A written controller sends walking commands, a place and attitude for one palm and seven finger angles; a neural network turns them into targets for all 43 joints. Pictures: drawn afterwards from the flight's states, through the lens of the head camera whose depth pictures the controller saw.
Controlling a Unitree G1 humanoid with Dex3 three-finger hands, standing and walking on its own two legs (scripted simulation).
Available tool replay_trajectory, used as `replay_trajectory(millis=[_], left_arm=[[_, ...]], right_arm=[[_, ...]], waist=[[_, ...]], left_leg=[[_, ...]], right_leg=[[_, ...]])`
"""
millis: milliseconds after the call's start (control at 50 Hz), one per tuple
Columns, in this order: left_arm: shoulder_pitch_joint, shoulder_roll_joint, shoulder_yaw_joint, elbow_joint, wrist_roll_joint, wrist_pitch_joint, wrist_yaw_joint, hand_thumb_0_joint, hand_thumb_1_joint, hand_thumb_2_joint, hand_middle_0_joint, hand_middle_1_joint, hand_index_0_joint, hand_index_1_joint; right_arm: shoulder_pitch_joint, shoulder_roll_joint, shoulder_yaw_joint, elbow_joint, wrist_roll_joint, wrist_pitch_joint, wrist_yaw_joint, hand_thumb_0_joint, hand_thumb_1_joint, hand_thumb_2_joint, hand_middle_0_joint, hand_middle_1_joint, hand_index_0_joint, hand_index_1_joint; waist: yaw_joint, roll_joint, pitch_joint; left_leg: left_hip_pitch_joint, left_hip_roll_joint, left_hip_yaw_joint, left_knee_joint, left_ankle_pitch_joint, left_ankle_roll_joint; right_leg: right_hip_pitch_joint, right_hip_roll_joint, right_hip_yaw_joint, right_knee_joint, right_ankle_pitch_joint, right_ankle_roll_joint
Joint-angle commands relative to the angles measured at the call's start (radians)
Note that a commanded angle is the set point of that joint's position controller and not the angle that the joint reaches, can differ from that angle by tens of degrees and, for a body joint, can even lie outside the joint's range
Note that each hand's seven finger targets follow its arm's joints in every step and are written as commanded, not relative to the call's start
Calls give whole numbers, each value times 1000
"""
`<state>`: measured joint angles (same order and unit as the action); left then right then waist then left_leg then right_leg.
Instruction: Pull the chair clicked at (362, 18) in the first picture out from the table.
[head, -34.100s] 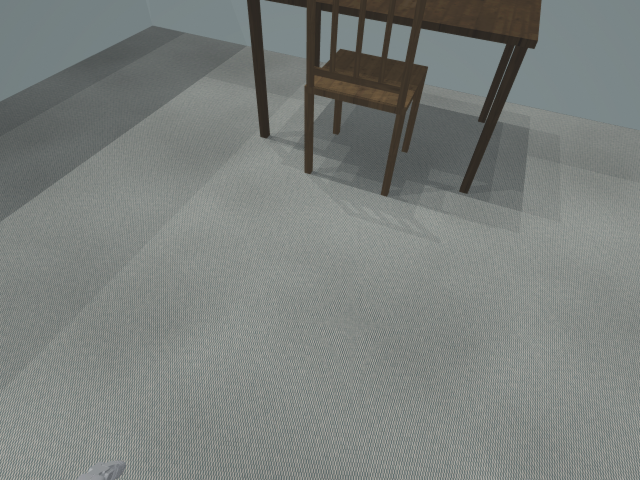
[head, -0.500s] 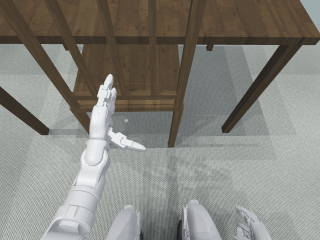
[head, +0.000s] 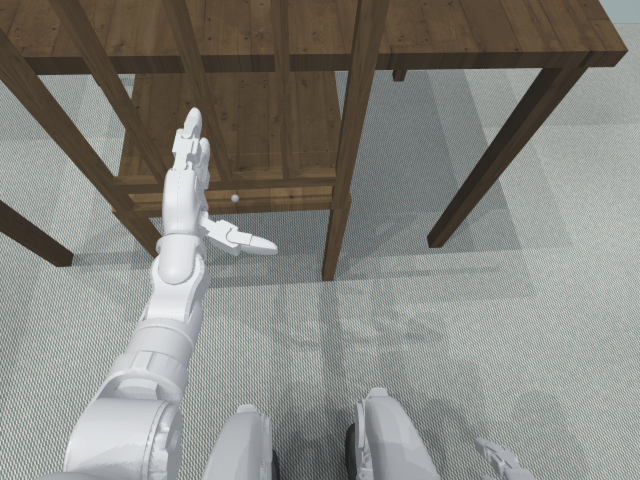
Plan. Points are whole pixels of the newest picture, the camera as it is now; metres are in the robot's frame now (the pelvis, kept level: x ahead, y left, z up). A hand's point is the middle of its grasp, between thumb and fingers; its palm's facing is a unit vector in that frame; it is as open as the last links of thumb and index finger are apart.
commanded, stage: push the fingers through the gap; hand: left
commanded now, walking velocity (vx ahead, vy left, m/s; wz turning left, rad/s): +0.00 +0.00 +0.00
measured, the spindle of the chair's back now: (204, 101) +0.57 +0.13 +0.06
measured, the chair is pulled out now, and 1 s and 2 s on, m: -0.10 -0.10 -0.10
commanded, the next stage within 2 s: hook a spindle and tug to test in 0.34 s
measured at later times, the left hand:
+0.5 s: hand (236, 199) +0.45 +0.09 +0.02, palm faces -0.01 -1.00 -0.03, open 17.0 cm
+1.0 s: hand (246, 196) +0.46 +0.08 +0.02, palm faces -0.04 -1.00 -0.01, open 12.1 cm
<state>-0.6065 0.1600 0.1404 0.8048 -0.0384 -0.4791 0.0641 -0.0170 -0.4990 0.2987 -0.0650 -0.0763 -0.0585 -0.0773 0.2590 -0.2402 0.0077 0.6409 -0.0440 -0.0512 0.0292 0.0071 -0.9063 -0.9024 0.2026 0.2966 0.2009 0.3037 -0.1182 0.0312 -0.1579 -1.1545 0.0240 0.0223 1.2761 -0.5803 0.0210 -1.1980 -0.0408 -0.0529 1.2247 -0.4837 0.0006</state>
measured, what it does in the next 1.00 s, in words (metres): stands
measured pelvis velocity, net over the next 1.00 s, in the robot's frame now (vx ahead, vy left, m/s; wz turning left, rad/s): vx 0.01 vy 0.01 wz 0.00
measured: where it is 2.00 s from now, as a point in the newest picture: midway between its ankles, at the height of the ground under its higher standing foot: outside the picture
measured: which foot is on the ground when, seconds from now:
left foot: down 0.00-1.00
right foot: down 0.00-1.00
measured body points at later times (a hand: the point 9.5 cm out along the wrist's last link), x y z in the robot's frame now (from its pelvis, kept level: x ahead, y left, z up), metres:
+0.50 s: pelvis +0.00 +0.00 +0.00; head +0.14 +0.01 +0.43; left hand +0.45 +0.14 +0.02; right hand +0.08 -0.25 -0.13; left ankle +0.00 +0.11 -0.62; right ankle +0.04 -0.13 -0.62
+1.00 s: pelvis +0.01 +0.01 +0.00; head +0.15 +0.02 +0.43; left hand +0.45 +0.13 +0.02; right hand +0.08 -0.25 -0.12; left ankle +0.00 +0.11 -0.62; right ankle +0.04 -0.13 -0.62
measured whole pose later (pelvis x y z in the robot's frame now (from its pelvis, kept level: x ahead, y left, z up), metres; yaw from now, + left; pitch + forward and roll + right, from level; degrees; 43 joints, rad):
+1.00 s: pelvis +0.01 +0.01 +0.00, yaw +0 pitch +27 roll -2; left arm -0.63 0.13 0.11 0.84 -0.02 -0.49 0.09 -0.02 -0.20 0.43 -0.40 -1.14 -0.36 -1.12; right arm 0.26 -0.23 0.01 0.64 -0.05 -0.01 0.04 0.01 -0.91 -0.90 0.20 0.30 0.20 0.30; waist -0.12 0.03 -0.16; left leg -1.15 0.02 0.02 1.27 -0.59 0.03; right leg -1.19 -0.04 -0.05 1.21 -0.49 0.01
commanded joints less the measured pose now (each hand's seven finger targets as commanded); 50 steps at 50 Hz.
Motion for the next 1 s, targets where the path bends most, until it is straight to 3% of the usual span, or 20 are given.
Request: replay_trajectory(millis=[0,100,180,200,240,320,380,420,500,540,600,680,700,720,760,820,860,880,920,980], left_arm=[[-338,100,12,-199,2,-82,3,0,-500,300,-60,-80,-60,-80],[-384,102,13,-164,11,-81,15,0,-500,300,-60,-80,-60,-80],[-396,114,15,-178,22,-94,19,0,-500,300,-60,-80,-60,-80],[-407,75,-17,-185,20,-94,16,0,-500,300,-60,-80,-60,-80],[-384,90,2,-168,12,-89,17,0,-500,300,-60,-80,-60,-80],[-408,75,-10,-152,12,-92,18,0,-500,300,-60,-80,-60,-80],[-399,111,16,-155,19,-98,20,0,-500,300,-60,-80,-60,-80],[-410,86,-1,-136,16,-95,19,0,-500,300,-60,-80,-60,-80],[-459,95,-4,-140,23,-104,21,0,-500,300,-130,-299,-130,-299],[-457,75,-19,-116,24,-101,20,0,-500,300,-166,-409,-166,-409],[-451,75,-27,-144,28,-104,13,0,-500,300,-218,-573,-218,-573],[-466,33,-77,-127,22,-89,-7,0,-500,300,-289,-792,-289,-792],[-467,54,-57,-128,22,-91,-7,0,-500,300,-306,-847,-306,-847],[-449,12,-91,-130,18,-88,-12,0,-500,300,-324,-902,-324,-902],[-437,5,-100,-118,14,-82,-19,0,-388,348,-359,-1012,-359,-1012],[-421,25,-78,-165,7,-90,-20,0,-220,420,-412,-1176,-412,-1176],[-382,36,-44,-145,-10,-81,-4,0,-108,468,-447,-1286,-447,-1286],[-382,81,-3,-148,-5,-85,11,0,-52,492,-465,-1340,-465,-1340],[-353,60,-9,-169,3,-91,33,0,60,540,-500,-1450,-500,-1450],[-348,92,9,-195,34,-104,62,0,228,612,-500,-1450,-500,-1450]], right_arm=[[107,-142,-52,-83,-5,-18,3,0,-900,-900,200,300,200,300],[111,-144,-53,-71,-5,-8,3,0,-900,-900,200,300,200,300],[112,-146,-53,-78,-6,-8,1,0,-900,-900,200,300,200,300],[112,-140,-52,-73,-8,-7,4,0,-900,-900,200,300,200,300],[111,-143,-54,-72,-8,-4,4,0,-900,-900,200,300,200,300],[104,-140,-50,-71,-7,-2,4,0,-900,-900,200,300,200,300],[107,-146,-51,-79,-8,-2,3,0,-900,-900,200,300,200,300],[102,-141,-49,-73,-7,2,4,0,-900,-900,200,300,200,300],[102,-143,-47,-74,-8,3,3,0,-900,-900,200,300,200,300],[101,-142,-48,-71,-8,4,3,0,-900,-900,200,300,200,300],[106,-143,-51,-74,-9,5,4,0,-900,-900,200,300,200,300],[110,-145,-51,-70,-5,8,5,0,-900,-900,200,300,200,300],[113,-148,-53,-64,-5,9,3,0,-900,-900,200,300,200,300],[112,-143,-53,-67,-6,9,6,0,-900,-900,200,300,200,300],[116,-144,-56,-63,-5,11,7,0,-900,-900,200,300,200,300],[120,-145,-58,-67,-6,11,7,0,-900,-900,200,300,200,300],[115,-142,-56,-69,-5,17,8,0,-900,-900,200,300,200,300],[116,-147,-54,-71,-6,16,4,0,-900,-900,200,300,200,300],[110,-136,-54,-78,-11,16,11,0,-900,-900,200,300,200,300],[111,-135,-52,-89,-16,19,16,0,-900,-900,200,300,200,300]], waist=[[-23,13,-523],[-40,-10,-485],[-31,34,-504],[-41,42,-517],[-38,7,-505],[-46,3,-476],[-31,29,-497],[-41,9,-470],[-48,32,-489],[-56,2,-475],[-47,32,-522],[-66,31,-494],[-60,32,-494],[-60,44,-498],[-70,10,-488],[-44,65,-529],[-41,13,-511],[-30,31,-504],[-24,15,-511],[-17,33,-513]], left_leg=[[280,-19,-43,-156,408,-19],[247,-19,-41,-154,346,-13],[272,-21,-47,-160,363,-17],[302,-18,-50,-158,388,-19],[276,-18,-43,-156,369,-16],[270,-19,-47,-160,341,-14],[272,-21,-47,-159,353,-16],[266,-19,-49,-161,339,-16],[262,-22,-49,-157,318,-14],[257,-22,-51,-156,307,-12],[289,-20,-52,-155,338,-15],[299,-18,-61,-157,334,-14],[306,-15,-65,-157,348,-17],[316,-18,-62,-159,352,-17],[305,-16,-57,-155,357,-12],[358,-14,-64,-159,421,-23],[323,-17,-56,-158,420,-19],[313,-18,-61,-161,429,-24],[315,-18,-52,-158,442,-23],[296,-20,-49,-154,456,-23]], right_leg=[[339,44,20,-130,305,-23],[322,46,23,-142,258,-19],[312,46,19,-133,261,-25],[297,45,13,-133,273,-23],[319,47,19,-144,268,-21],[295,48,15,-147,238,-21],[302,47,18,-135,250,-25],[290,47,14,-143,233,-23],[285,45,18,-140,218,-22],[282,47,17,-147,207,-21],[286,46,16,-138,230,-24],[259,50,8,-147,220,-26],[253,49,6,-141,224,-27],[254,49,5,-148,224,-27],[270,51,7,-156,240,-25],[266,49,-1,-141,270,-31],[302,53,3,-147,289,-26],[298,52,0,-133,293,-29],[312,51,4,-132,310,-26],[321,50,8,-115,334,-29]])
